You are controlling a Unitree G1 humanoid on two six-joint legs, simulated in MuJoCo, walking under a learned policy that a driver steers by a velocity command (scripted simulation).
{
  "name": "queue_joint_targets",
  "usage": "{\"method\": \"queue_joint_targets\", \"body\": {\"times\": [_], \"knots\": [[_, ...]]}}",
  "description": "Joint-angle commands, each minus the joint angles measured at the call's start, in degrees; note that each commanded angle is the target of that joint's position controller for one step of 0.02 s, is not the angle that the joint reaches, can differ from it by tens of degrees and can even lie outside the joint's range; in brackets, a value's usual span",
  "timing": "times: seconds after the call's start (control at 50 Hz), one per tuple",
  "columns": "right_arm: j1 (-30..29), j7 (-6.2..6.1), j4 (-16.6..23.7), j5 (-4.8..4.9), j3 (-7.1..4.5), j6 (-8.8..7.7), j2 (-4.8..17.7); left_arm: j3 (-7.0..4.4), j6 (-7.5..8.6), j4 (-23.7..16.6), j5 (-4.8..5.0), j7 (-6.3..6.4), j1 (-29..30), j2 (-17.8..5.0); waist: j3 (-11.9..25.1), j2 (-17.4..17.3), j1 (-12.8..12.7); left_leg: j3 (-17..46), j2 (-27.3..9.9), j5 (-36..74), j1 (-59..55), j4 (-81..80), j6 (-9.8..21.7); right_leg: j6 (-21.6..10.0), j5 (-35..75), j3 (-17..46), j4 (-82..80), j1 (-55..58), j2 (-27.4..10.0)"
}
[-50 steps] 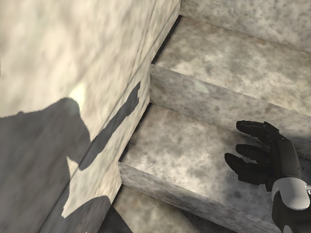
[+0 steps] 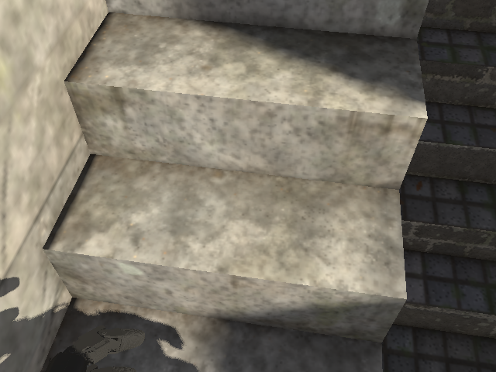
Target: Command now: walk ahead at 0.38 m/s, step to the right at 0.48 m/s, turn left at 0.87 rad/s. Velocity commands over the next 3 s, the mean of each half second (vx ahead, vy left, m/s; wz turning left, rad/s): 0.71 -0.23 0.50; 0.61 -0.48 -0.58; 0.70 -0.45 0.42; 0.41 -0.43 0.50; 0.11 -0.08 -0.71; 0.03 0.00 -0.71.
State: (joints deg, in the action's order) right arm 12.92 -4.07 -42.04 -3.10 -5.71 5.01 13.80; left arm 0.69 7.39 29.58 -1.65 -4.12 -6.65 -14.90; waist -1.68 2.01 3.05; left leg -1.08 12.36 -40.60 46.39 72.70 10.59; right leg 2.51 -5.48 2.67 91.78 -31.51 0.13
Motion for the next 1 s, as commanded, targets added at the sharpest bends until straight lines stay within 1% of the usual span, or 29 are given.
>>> {"method": "queue_joint_targets", "body": {"times": [0.02, 0.08, 0.1, 0.12, 0.14, 0.16, 0.2, 0.22, 0.24, 0.26, 0.34, 0.38, 0.42, 0.46, 0.48, 0.52, 0.54, 0.58, 0.6, 0.62, 0.66, 0.72, 0.82, 0.86, 0.92, 0.94, 0.96, 0.98, 1.0], "knots": [[-8.28, -2.27, 6.02, -1.67, -0.67, -3.87, 6.25, 1.97, -1.17, -6.99, -1.93, 0.08, -5.73, 4.61, 7.97, -5.03, -8.68, 28.91, -9.96, -8.45, -4.93, -30.23, 0.46, 0.35, -23.63, 7.79, 6.86, -9.70, 2.84], [-13.82, -2.73, 8.23, -4.75, -2.63, -6.78, 6.19, -0.51, -0.92, -4.96, -2.29, -0.08, -18.22, -1.75, 0.28, -2.45, -12.59, 12.87, -1.29, 7.64, 1.87, -20.72, -9.77, -7.86, -53.12, 7.85, -45.24, 3.71, -1.61], [-4.67, -3.35, 3.42, -4.28, -4.72, -5.41, 8.47, 1.61, -0.33, -1.31, 1.44, -1.07, -16.05, 6.32, 0.31, 3.04, -10.64, 1.94, -1.87, 0.88, -4.16, -15.56, -9.21, -6.80, -36.25, -5.57, -72.70, 13.90, -0.20], [-20.85, 0.43, 14.72, -2.16, -3.17, -3.99, 5.74, -2.02, -0.22, 8.28, 6.39, 2.03, -16.12, -5.00, 4.23, 8.54, -7.32, 2.13, -0.86, 14.37, 16.88, 10.45, -5.19, -0.35, -7.00, 1.42, -68.47, 33.61, -7.50], [-17.82, 3.44, 14.77, -0.59, -0.87, -6.06, 0.77, -4.94, 0.77, 5.00, 3.46, 4.72, -18.08, -13.42, 8.00, 23.57, -10.29, 9.60, -4.95, 22.67, 28.43, 29.53, -8.64, -0.45, -43.68, 46.17, -74.24, 30.48, -23.25], [-13.17, 3.16, 15.15, 0.44, -0.85, -5.96, -0.30, -1.49, 1.82, 1.25, -2.36, 4.93, 0.37, -7.67, 10.58, 11.06, 2.85, 11.20, 1.13, 30.35, 25.29, 52.45, -11.02, 1.41, -17.33, 28.37, -68.27, 30.52, -20.23], [-5.63, 3.33, 10.48, 0.18, -0.81, -5.30, 3.94, -2.55, 3.73, 2.17, -3.52, 5.69, 0.11, -5.56, 11.73, -3.34, 4.21, 7.61, -4.85, 26.11, 20.24, 51.22, -12.49, -9.69, -0.65, 13.78, -66.84, 35.36, -18.10], [-7.00, 3.66, 12.72, -0.35, -1.82, -4.69, 9.35, -3.07, 5.30, 3.97, -2.29, 5.63, -4.47, -6.39, 6.55, -6.63, 4.15, 9.34, -6.52, 21.14, 20.69, 44.77, -12.37, -9.56, 10.29, 9.40, -65.19, 37.15, -18.15], [-20.09, 6.32, 17.79, 7.73, 2.91, -4.56, 2.54, 1.12, 4.46, 9.48, 3.26, 2.49, -12.13, 3.57, -8.45, -5.10, -3.78, 5.93, -2.69, 24.00, 27.81, 40.49, -14.09, -7.57, 5.97, 0.66, -64.55, 24.27, -13.59], [-22.74, 6.42, 20.73, 8.47, 3.60, -3.78, 1.29, 1.46, 4.32, 11.23, 2.08, 2.53, -12.29, 4.26, -5.47, 1.20, -2.28, 9.19, -3.58, 27.99, 26.38, 38.62, -13.73, -9.18, 1.45, 1.87, -65.72, 25.89, -15.92], [-21.25, 4.47, 21.80, 6.32, 4.19, -1.54, 2.84, 0.11, 3.07, 10.02, 0.64, 4.04, -11.87, -0.61, 4.96, 3.21, -5.53, 7.23, -2.48, 38.55, 13.59, 31.64, -14.77, -10.92, -0.10, 0.08, -67.64, 28.83, -17.43], [-5.74, 4.38, 17.25, 5.82, 2.37, -2.33, 5.97, 0.05, 1.15, 5.38, 0.04, 2.35, -4.68, -2.85, 2.79, 7.37, 1.51, 1.89, -6.46, 25.43, -4.90, -11.00, -16.64, -8.65, -4.03, -8.93, -69.71, 26.11, -10.98], [10.76, 1.40, 10.00, 4.41, 0.13, -3.62, 5.90, 0.53, -2.44, 4.92, 3.53, 2.50, -9.71, 0.53, 6.60, 10.49, 3.07, -4.28, -3.14, 33.07, -52.65, -41.19, -13.90, -13.55, 9.04, -15.52, -50.51, 4.80, -4.93], [14.83, 1.04, 5.64, 2.57, 1.14, -2.64, 5.46, 2.44, -1.78, 3.21, 4.51, 1.19, 0.27, 2.43, 2.96, 2.45, 7.28, 7.90, -11.30, 49.80, -61.84, -45.49, -13.25, -11.84, -19.52, 0.16, -11.03, -19.09, 0.56], [18.28, -3.22, 3.51, -1.22, 0.69, -1.47, 7.62, -0.22, -0.95, -0.56, 1.48, -1.42, -6.13, 6.77, 10.13, -11.49, 1.55, 15.52, -22.54, 57.65, -56.40, -27.16, -10.14, -6.13, -20.77, 13.51, -0.86, -17.49, 2.14], [6.56, -6.87, 7.81, -0.10, -1.84, -0.82, 15.64, -2.97, -3.20, -3.24, -0.06, -3.13, -10.11, 0.88, 9.70, -13.62, -3.76, 44.61, -33.32, -0.17, -39.84, -58.40, 1.45, -1.72, -22.48, 7.92, 6.55, -19.76, 7.47], [5.62, -7.44, 6.84, 1.49, -0.71, -2.60, 10.83, -4.25, -3.92, -4.73, -2.94, -2.94, -5.63, 0.45, 4.49, -9.04, -3.25, 50.44, -34.05, -20.38, -35.61, -62.03, -2.14, -2.58, -15.08, 10.24, 12.36, -24.35, 5.05], [3.59, -7.82, 3.54, 2.42, -0.11, -4.82, 8.95, -4.82, -5.01, -5.30, -3.84, -3.20, 1.15, 2.65, -0.99, -11.54, -3.83, 40.35, -33.49, -6.32, -29.49, -57.38, -0.17, -3.19, -6.12, 11.61, 31.96, -31.13, 5.16], [-1.34, -6.50, 4.85, 6.45, 2.53, -6.32, 4.07, -1.75, -4.76, -11.26, 3.82, -5.08, 9.84, 1.80, -6.36, -8.29, -9.20, 39.33, -31.33, -3.08, -26.73, -50.58, -3.28, -2.55, 7.11, 16.59, 38.19, -44.55, 4.47], [-1.51, -6.97, 5.04, 4.62, 3.48, -6.63, 2.16, -0.78, -4.66, -10.84, 4.08, -4.75, 10.95, 3.94, -2.53, -9.02, -8.57, 32.95, -31.34, 6.05, -28.77, -46.70, -2.88, -1.95, 10.89, 16.38, 49.95, -48.37, 5.16], [0.87, -5.58, 1.29, -1.47, 0.93, -7.12, 8.55, -2.05, -6.06, -5.41, -1.38, -0.99, 1.36, 7.86, 1.88, -5.97, -8.88, 17.83, -31.80, 16.00, -25.20, -47.58, -1.84, -1.22, -0.37, 15.47, 54.55, -41.94, 8.42], [0.59, -2.93, -0.45, -0.98, 1.00, -7.64, 9.62, -2.44, -9.01, -9.64, 0.17, 1.95, 9.61, 4.12, -8.17, -4.79, -9.56, 6.93, -28.83, 14.91, -11.08, -56.50, -3.11, -2.31, -6.45, 8.86, 34.10, -34.72, 4.10], [20.63, -3.81, -9.69, 3.72, -1.78, -6.31, 13.24, -0.24, -11.65, -11.91, 0.02, -1.76, 19.92, 6.98, -4.87, -16.07, 3.08, 2.15, -34.97, 21.80, -50.14, -74.00, -0.83, -8.68, -32.08, -9.24, 7.21, -41.11, -7.65], [26.83, -3.43, -14.91, 1.63, -1.38, -6.54, 11.91, 0.75, -11.58, -13.77, -0.11, -1.27, 22.85, 9.29, -5.21, -13.48, 4.92, -3.14, -37.59, 44.22, -68.21, -69.34, -2.07, -12.15, -31.94, -8.11, 13.71, -55.48, -9.66], [9.58, -1.93, -12.08, 1.24, -1.37, -7.08, 12.79, 2.05, -10.40, -12.26, 1.84, -1.16, 10.75, 9.02, 2.33, -6.53, -6.41, -17.55, -34.50, 80.33, -50.11, -62.00, -5.86, -14.23, -35.21, -8.90, -8.90, -22.33, -7.18], [11.30, -1.33, -10.38, 1.53, -0.84, -8.01, 13.43, 0.05, -10.20, -7.46, 3.15, -1.05, 0.68, 2.95, 14.73, -5.08, -7.56, -14.32, -32.41, 104.68, -45.00, -49.29, -3.65, -14.93, -37.94, -12.46, -19.38, 3.56, 2.55], [14.38, 0.48, -9.37, 0.55, 0.17, -10.97, 12.09, -2.20, -7.30, -6.09, 2.07, -0.20, -4.74, -3.43, 21.81, 3.12, -10.57, -10.69, -32.61, 98.62, -25.22, -28.69, -5.01, -13.14, -27.45, -7.64, -33.60, 36.78, 2.63], [9.73, 1.87, -4.23, 3.68, -0.01, -14.32, 15.40, -4.73, -6.72, -2.21, 2.13, 0.47, -15.61, -8.49, 38.47, 14.42, -15.88, -5.09, -21.31, 65.82, -0.47, -6.20, -7.14, -10.37, -33.86, 14.28, -45.68, 67.86, -4.94], [6.84, 2.92, -5.36, 2.94, -1.58, -14.28, 14.64, -7.76, -6.48, -1.31, 5.07, -0.26, -15.96, -11.62, 43.66, 6.89, -15.68, 6.62, -13.98, 31.61, -7.68, 19.71, -7.89, -6.41, -23.20, 12.18, -49.26, 58.90, -7.51]]}}
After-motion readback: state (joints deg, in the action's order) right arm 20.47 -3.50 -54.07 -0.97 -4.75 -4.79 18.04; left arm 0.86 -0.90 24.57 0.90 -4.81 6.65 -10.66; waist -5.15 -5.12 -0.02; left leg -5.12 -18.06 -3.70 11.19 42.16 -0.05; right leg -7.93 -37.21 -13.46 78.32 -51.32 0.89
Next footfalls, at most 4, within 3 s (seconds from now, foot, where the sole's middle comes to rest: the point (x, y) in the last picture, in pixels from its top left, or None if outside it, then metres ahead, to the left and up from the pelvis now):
0.10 right None -0.02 -0.13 -0.66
0.46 left None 0.15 0.16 -0.66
0.90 right None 0.34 -0.18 -0.47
1.62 left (217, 280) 0.48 0.06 -0.27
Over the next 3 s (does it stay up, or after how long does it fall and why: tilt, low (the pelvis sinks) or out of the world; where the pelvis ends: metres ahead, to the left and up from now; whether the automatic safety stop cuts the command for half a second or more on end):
stays up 0.58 0.08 0.50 its command is cut before an obstacle after 0.3 s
